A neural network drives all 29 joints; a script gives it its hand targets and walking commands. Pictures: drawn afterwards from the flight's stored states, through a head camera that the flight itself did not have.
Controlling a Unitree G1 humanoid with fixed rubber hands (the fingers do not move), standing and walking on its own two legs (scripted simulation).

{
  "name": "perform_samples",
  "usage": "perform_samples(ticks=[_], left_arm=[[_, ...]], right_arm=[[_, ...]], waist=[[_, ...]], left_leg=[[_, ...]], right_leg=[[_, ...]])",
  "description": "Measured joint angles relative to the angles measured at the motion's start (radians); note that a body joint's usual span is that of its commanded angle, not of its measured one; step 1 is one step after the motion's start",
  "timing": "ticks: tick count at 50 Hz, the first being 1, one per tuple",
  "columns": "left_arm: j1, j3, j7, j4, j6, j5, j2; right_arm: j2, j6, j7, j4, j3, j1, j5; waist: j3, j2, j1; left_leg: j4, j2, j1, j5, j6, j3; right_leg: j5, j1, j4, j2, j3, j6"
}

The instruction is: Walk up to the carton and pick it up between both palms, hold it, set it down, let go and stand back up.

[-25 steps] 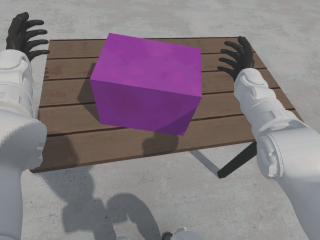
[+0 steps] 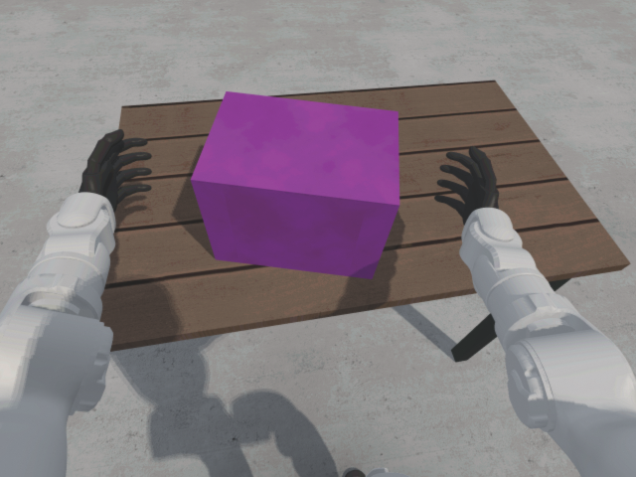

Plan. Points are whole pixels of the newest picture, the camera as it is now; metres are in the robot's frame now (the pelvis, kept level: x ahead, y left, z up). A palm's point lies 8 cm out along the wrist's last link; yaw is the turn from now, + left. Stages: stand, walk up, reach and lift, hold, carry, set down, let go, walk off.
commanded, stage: set down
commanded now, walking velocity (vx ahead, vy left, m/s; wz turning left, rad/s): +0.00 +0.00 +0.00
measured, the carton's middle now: (302, 189) +0.52 +0.00 +0.00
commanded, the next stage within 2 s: none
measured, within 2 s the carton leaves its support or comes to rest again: neither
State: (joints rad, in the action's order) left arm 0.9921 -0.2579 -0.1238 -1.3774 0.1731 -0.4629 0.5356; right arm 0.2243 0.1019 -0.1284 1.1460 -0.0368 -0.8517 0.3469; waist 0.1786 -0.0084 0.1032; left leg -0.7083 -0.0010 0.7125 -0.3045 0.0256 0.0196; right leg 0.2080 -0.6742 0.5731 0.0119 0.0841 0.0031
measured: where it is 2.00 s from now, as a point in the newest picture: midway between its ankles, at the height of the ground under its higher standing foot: outside the picture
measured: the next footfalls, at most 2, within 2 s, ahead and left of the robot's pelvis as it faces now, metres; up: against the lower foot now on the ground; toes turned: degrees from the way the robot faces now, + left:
none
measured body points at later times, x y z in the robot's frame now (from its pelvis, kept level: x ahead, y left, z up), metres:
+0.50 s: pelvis -0.01 -0.01 +0.00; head +0.04 +0.03 +0.45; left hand +0.40 +0.27 +0.04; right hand +0.38 -0.20 +0.05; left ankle +0.01 +0.09 -0.72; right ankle +0.03 -0.13 -0.72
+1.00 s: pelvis -0.01 +0.01 +0.01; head +0.02 +0.03 +0.46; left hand +0.34 +0.27 +0.02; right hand +0.30 -0.20 +0.01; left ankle +0.01 +0.09 -0.72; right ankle +0.03 -0.13 -0.72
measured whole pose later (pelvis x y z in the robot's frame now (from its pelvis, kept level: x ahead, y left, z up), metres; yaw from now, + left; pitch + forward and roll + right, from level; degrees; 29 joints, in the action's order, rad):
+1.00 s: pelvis -0.01 +0.01 +0.01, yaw +0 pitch +3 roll -3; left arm 0.37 -0.16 -0.13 -0.91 0.24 -0.45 0.50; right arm 0.11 0.18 -0.19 0.74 -0.03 -0.27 0.28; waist 0.00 0.00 0.04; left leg -0.66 0.01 0.40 -0.32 0.04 -0.01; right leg 0.22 -0.38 0.55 0.00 0.06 -0.01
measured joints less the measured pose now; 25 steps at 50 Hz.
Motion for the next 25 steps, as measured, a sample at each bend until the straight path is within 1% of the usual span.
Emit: perform_samples(ticks=[3, 6, 11, 14, 16, 19, 25], left_arm=[[-0.031, 0.022, -0.008, 0.036, 0.001, 0.001, -0.006], [-0.050, 0.041, -0.018, 0.050, -0.001, 0.003, -0.009], [-0.080, 0.063, -0.030, 0.054, 0.001, 0.004, -0.014], [-0.117, 0.104, -0.044, 0.070, 0.017, 0.014, -0.020], [-0.153, 0.126, -0.053, 0.082, 0.033, 0.022, -0.022], [-0.203, 0.133, -0.058, 0.090, 0.042, 0.022, -0.019], [-0.315, 0.116, -0.040, 0.195, 0.048, 0.015, -0.003]], right_arm=[[0.004, -0.004, -0.013, -0.061, 0.014, 0.047, -0.003], [0.006, -0.017, -0.026, -0.118, 0.041, 0.092, 0.007], [-0.001, -0.035, -0.047, -0.199, 0.077, 0.162, 0.019], [-0.012, -0.022, -0.056, -0.236, 0.105, 0.200, 0.023], [-0.026, -0.006, -0.063, -0.253, 0.116, 0.227, 0.020], [-0.055, 0.006, -0.073, -0.257, 0.110, 0.253, 0.007], [-0.096, 0.022, -0.079, -0.262, 0.062, 0.291, -0.013]], waist=[[-0.004, -0.013, -0.007], [-0.011, -0.013, -0.007], [-0.023, 0.000, -0.007], [-0.044, 0.016, -0.016], [-0.056, 0.029, -0.019], [-0.069, 0.046, -0.018], [-0.067, 0.063, -0.035]], left_leg=[[0.007, -0.002, -0.009, 0.004, 0.005, -0.005], [0.019, 0.001, -0.029, 0.008, 0.009, -0.013], [0.042, 0.009, -0.075, 0.016, 0.010, -0.024], [0.047, 0.010, -0.112, 0.014, 0.010, -0.034], [0.047, 0.012, -0.134, 0.010, 0.010, -0.036], [0.038, 0.015, -0.151, 0.004, 0.007, -0.029], [0.011, 0.008, -0.137, -0.006, -0.001, -0.008]], right_leg=[[-0.006, 0.006, -0.006, 0.002, -0.005, -0.002], [-0.004, 0.017, -0.002, -0.001, -0.013, -0.003], [0.004, 0.045, 0.008, -0.010, -0.024, -0.003], [0.012, 0.071, 0.019, -0.011, -0.034, -0.001], [0.019, 0.089, 0.028, -0.013, -0.036, -0.001], [0.030, 0.107, 0.040, -0.016, -0.029, 0.002], [0.030, 0.113, 0.038, -0.009, -0.009, 0.007]])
